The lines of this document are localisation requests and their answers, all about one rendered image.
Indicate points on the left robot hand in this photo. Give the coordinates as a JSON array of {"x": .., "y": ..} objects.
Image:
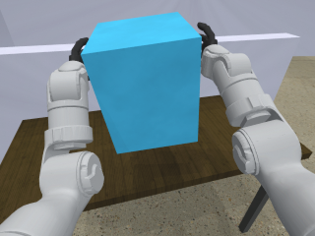
[{"x": 77, "y": 50}]

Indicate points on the carton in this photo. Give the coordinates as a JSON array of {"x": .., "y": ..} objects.
[{"x": 146, "y": 74}]

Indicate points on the right robot hand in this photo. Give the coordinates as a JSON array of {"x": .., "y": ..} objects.
[{"x": 209, "y": 38}]

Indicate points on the robot right forearm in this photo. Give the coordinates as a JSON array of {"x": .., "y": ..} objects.
[{"x": 246, "y": 103}]

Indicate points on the table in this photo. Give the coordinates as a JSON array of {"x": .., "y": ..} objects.
[{"x": 136, "y": 174}]

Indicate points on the right robot upper arm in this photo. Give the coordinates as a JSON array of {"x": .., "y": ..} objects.
[{"x": 270, "y": 152}]

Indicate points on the robot left forearm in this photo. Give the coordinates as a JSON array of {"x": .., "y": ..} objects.
[{"x": 68, "y": 111}]

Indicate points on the left robot upper arm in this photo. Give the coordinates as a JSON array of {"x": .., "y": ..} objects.
[{"x": 67, "y": 183}]

